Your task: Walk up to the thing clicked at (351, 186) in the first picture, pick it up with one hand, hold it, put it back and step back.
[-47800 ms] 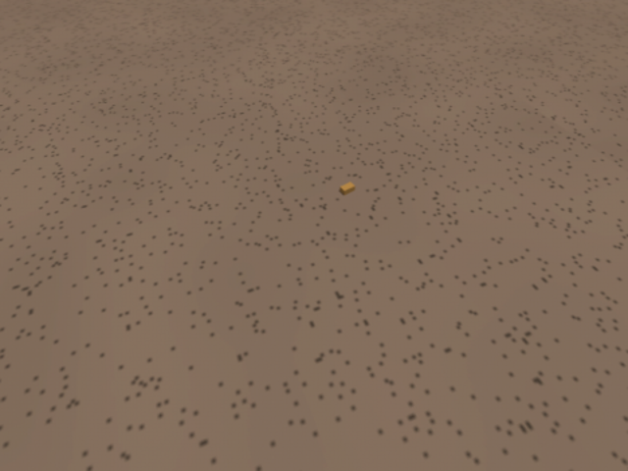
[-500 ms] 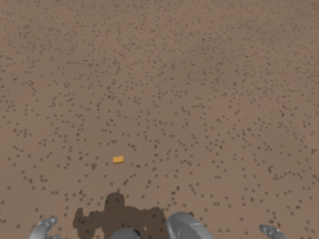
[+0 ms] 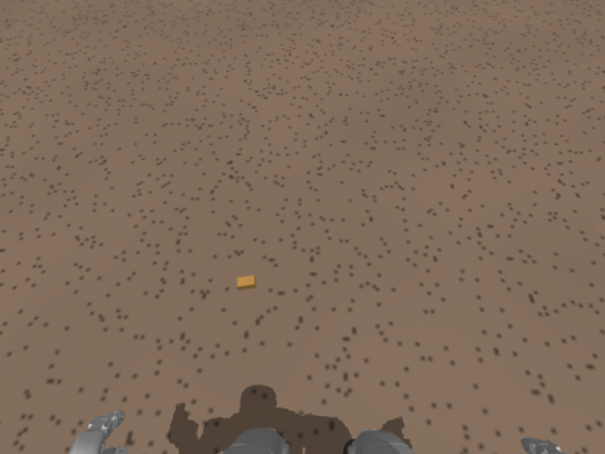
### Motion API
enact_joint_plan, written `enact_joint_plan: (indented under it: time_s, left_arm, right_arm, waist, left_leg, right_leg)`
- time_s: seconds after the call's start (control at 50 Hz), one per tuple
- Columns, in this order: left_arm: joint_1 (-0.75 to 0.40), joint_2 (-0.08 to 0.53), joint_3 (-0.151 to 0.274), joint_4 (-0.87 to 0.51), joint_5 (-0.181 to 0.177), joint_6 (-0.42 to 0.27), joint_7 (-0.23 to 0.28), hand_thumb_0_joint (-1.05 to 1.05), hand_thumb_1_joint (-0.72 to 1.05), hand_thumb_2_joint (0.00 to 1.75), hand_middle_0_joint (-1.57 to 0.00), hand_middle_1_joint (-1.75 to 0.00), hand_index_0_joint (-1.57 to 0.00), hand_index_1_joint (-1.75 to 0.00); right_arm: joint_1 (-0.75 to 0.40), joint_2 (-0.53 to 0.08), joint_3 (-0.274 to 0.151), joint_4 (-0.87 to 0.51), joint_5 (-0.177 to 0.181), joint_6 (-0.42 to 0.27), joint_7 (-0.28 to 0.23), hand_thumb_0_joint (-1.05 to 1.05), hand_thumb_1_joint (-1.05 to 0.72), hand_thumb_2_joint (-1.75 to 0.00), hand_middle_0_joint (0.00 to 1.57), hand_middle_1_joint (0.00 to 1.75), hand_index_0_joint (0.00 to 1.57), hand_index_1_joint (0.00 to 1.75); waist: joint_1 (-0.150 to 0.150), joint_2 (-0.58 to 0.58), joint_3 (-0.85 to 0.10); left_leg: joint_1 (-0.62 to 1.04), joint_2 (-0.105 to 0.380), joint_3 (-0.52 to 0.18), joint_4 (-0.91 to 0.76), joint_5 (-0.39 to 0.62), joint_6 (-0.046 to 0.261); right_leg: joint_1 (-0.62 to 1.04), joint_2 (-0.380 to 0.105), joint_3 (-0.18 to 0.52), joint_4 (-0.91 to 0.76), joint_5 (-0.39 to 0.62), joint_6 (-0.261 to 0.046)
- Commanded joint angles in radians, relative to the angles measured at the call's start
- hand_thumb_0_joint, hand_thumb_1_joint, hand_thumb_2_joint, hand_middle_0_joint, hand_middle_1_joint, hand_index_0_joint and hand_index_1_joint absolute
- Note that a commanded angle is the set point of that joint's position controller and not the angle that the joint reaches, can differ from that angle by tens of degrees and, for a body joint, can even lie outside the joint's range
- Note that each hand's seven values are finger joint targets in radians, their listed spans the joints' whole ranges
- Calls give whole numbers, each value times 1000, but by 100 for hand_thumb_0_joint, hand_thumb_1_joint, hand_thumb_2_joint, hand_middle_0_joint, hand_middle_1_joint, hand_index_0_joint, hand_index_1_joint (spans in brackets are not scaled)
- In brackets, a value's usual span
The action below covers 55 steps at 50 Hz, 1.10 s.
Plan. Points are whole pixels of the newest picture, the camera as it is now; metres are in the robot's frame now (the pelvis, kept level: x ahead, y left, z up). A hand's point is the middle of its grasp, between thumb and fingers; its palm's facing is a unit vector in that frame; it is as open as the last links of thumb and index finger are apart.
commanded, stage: step back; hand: left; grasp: from above
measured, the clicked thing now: (246, 282) +0.70 +0.23 -0.75
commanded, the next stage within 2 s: none
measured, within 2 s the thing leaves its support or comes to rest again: neither
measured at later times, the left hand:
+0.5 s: hand out of the picture -0.08 +0.24 -0.15, palm faces -0.03 -0.91 -0.41, open 7.4 cm
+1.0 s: hand out of the picture -0.23 +0.24 -0.15, palm faces +0.02 -0.92 -0.39, open 7.4 cm
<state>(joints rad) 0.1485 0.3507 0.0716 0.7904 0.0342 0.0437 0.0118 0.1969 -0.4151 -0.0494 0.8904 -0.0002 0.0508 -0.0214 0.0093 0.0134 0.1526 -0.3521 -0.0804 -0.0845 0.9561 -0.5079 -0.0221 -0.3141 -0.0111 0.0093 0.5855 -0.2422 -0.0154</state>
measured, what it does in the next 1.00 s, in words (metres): walks backwards: left foot, then right foot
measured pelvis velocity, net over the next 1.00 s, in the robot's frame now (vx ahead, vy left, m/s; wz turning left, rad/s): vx -0.34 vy -0.03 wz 0.01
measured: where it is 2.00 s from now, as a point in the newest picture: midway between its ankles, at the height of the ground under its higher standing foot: outside the picture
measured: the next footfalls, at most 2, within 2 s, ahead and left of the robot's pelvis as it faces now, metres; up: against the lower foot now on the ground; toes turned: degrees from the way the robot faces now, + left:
left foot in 0.08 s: -0.01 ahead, +0.12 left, +0.00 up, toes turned +0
right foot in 0.44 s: -0.14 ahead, -0.16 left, +0.00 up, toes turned +1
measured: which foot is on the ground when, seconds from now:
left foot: up 0.00-0.06, down 0.08-0.46, up 0.48-0.74, down 0.76-1.00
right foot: down 0.00-0.10, up 0.12-0.42, down 0.44-0.78, up 0.80-1.00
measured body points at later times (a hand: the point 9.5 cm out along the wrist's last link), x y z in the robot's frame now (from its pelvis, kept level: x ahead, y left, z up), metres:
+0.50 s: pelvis -0.17 -0.03 -0.01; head -0.11 -0.04 +0.43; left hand -0.08 +0.29 -0.12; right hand -0.03 -0.35 -0.13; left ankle -0.07 +0.11 -0.71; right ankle -0.18 -0.16 -0.73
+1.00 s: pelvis -0.34 -0.03 +0.00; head -0.28 -0.02 +0.44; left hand -0.24 +0.29 -0.12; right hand -0.22 -0.34 -0.11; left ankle -0.27 +0.09 -0.73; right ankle -0.37 -0.17 -0.67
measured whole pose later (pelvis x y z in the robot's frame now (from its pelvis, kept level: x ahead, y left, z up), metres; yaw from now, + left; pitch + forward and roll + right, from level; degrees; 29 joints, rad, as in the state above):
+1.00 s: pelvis -0.34 -0.03 +0.00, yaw +1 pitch -2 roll -1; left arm 0.15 0.40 0.07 0.84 0.01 0.06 0.02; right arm 0.13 -0.36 -0.04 0.86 -0.04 0.05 0.00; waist 0.02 -0.01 0.16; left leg -0.35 0.02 -0.02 0.59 -0.21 0.02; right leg -0.37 0.07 0.09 1.04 -0.54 0.01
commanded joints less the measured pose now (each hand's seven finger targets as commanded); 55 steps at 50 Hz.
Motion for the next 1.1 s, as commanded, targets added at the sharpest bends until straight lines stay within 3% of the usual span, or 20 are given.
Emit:
enact_joint_plan:
  time_s: [0.0, 0.04, 0.08, 0.1, 0.16, 0.28, 0.4, 0.42, 0.44, 0.46, 0.52, 0.66, 0.72, 0.74, 0.76, 0.78, 0.86, 1.0, 1.04, 1.08]
  left_arm:
    - [-27, 264, 66, -103, -9, -9, 15, 0, 90, 90, -20, -30, -20, -30]
    - [-8, 242, 52, -110, -16, 4, 6, 0, 90, 90, -20, -30, -20, -30]
    - [-58, 230, 61, -128, -25, 2, 12, 0, 90, 90, -20, -30, -20, -30]
    - [-108, 244, 70, -120, -5, 3, 21, 0, 90, 90, -20, -30, -20, -30]
    - [3, 228, 71, -59, -31, 6, 17, 0, 90, 90, -20, -30, -20, -30]
    - [15, 213, 67, -68, -17, -4, 8, 0, 90, 90, -20, -30, -20, -30]
    - [171, 210, 65, 30, -5, -29, 4, 0, 90, 90, -20, -30, -20, -30]
    - [156, 278, 82, 20, 11, -37, 2, 0, 90, 90, -20, -30, -20, -30]
    - [98, 393, 107, -9, 1, -28, -3, 0, 90, 90, -20, -30, -20, -30]
    - [41, 420, 107, -43, 10, -33, 1, 0, 90, 90, -20, -30, -20, -30]
    - [-95, 293, 74, -68, 6, -35, 16, 0, 90, 90, -20, -30, -20, -30]
    - [12, 286, 72, -78, 5, -20, 34, 0, 90, 90, -20, -30, -20, -30]
    - [-1, 276, 53, -83, -15, 0, 22, 0, 90, 90, -20, -30, -20, -30]
    - [25, 242, 42, -89, -18, 2, 18, 0, 90, 90, -20, -30, -20, -30]
    - [-31, 229, 35, -108, -26, -3, 24, 0, 90, 90, -20, -30, -20, -30]
    - [-101, 263, 61, -100, -12, 0, 35, 0, 90, 90, -20, -30, -20, -30]
    - [49, 241, 57, -16, -33, 6, 27, 0, 90, 90, -20, -30, -20, -30]
    - [52, 213, 40, 14, -13, -29, 11, 0, 90, 90, -20, -30, -20, -30]
    - [161, 210, 43, 81, -5, -43, 9, 0, 90, 90, -20, -30, -20, -30]
    - [166, 337, 84, 81, 20, -56, 10, 0, 90, 90, -20, -30, -20, -30]
  right_arm:
    - [54, -151, -48, -58, -17, -40, -6, 0, -90, -90, 20, 30, 20, 30]
    - [84, -162, -61, -44, -30, -52, -3, 0, -90, -90, 20, 30, 20, 30]
    - [5, -351, -98, -82, -37, -48, 10, 0, -90, -90, 20, 30, 20, 30]
    - [-11, -338, -100, -89, -43, -55, 6, 0, -90, -90, 20, 30, 20, 30]
    - [-93, -226, -61, -102, -35, -60, -9, 0, -90, -90, 20, 30, 20, 30]
    - [-37, -220, -71, -118, -29, -51, -18, 0, -90, -90, 20, 30, 20, 30]
    - [-94, -230, -65, -137, -12, -15, -1, 0, -90, -90, 20, 30, 20, 30]
    - [-85, -186, -55, -147, -6, -14, 2, 0, -90, -90, 20, 30, 20, 30]
    - [-130, -145, -52, -168, 2, -14, -11, 0, -90, -90, 20, 30, 20, 30]
    - [-137, -181, -66, -159, -6, -8, -19, 0, -90, -90, 20, 30, 20, 30]
    - [-38, -179, -58, -98, 10, -14, -13, 0, -90, -90, 20, 30, 20, 30]
    - [-36, -150, -47, -115, -17, -29, -9, 0, -90, -90, 20, 30, 20, 30]
    - [51, -154, -61, -58, -27, -33, -4, 0, -90, -90, 20, 30, 20, 30]
    - [42, -204, -75, -65, -40, -35, -3, 0, -90, -90, 20, 30, 20, 30]
    - [-24, -332, -93, -88, -30, -27, 10, 0, -90, -90, 20, 30, 20, 30]
    - [-34, -359, -103, -103, -38, -31, 13, 0, -90, -90, 20, 30, 20, 30]
    - [-138, -227, -58, -111, -36, -38, -6, 0, -90, -90, 20, 30, 20, 30]
    - [-62, -231, -68, -100, -39, -15, 4, 0, -90, -90, 20, 30, 20, 30]
    - [-91, -243, -66, -97, -28, -1, 12, 0, -90, -90, 20, 30, 20, 30]
    - [-97, -133, -35, -121, -21, -6, 17, 0, -90, -90, 20, 30, 20, 30]
  waist:
    - [-4, -189, -200]
    - [-16, -107, -209]
    - [-48, 270, -170]
    - [-70, 203, -136]
    - [20, 83, -145]
    - [-27, 131, -183]
    - [27, 160, -257]
    - [12, 0, -230]
    - [53, -290, -180]
    - [50, -283, -113]
    - [-35, -131, -99]
    - [32, -226, -183]
    - [-6, -156, -226]
    - [4, -51, -236]
    - [-12, 228, -216]
    - [-68, 230, -179]
    - [45, 114, -154]
    - [-26, 175, -226]
    - [27, 167, -243]
    - [43, -173, -173]
  left_leg:
    - [42, 57, 56, -392, 109, 27]
    - [181, 84, 33, -592, 358, 42]
    - [104, 461, -420, -656, 540, 273]
    - [21, 496, -468, -654, 573, 332]
    - [110, 337, -173, -541, 737, 236]
    - [272, 358, -150, -463, 757, 280]
    - [105, 267, -89, -350, 517, 156]
    - [-82, 158, -71, -240, 333, 92]
    - [-144, -20, 13, -3, -60, 32]
    - [-101, 8, -71, 183, -128, 15]
    - [-115, -40, -86, 272, 23, 17]
    - [-80, 56, 15, -202, -27, 11]
    - [144, 46, 81, -561, 295, 32]
    - [237, 180, -111, -581, 365, 82]
    - [162, 410, -372, -620, 478, 235]
    - [-8, 496, -485, -664, 495, 341]
    - [45, 336, -155, -537, 661, 247]
    - [218, 305, -151, -486, 424, 230]
    - [126, 281, -112, -450, 315, 184]
    - [-268, 57, -24, -186, 10, 53]
  right_leg:
    - [216, -222, 210, -35, 386, -168]
    - [104, -158, 165, 33, 244, -95]
    - [-113, 87, 31, 363, -367, 4]
    - [-99, 86, 155, 535, -410, 7]
    - [-161, 116, 195, 701, -281, -4]
    - [-151, 56, 133, 433, -296, 49]
    - [181, 32, 7, -184, 35, -5]
    - [230, -88, 226, -185, 24, -45]
    - [44, -322, 481, -267, 67, -217]
    - [-128, -416, 587, -299, 85, -296]
    - [-56, -229, 236, -155, 272, -183]
    - [233, -263, 248, -43, 470, -188]
    - [133, -185, 177, 73, 358, -111]
    - [-22, -123, 144, 134, 167, -59]
    - [-138, 56, -31, 300, -233, -3]
    - [-83, 66, 97, 541, -420, 10]
    - [-118, 95, 151, 710, -287, -2]
    - [15, 38, 5, 46, -232, 25]
    - [180, 56, -40, -198, -85, -10]
    - [257, -199, 429, -299, -307, -98]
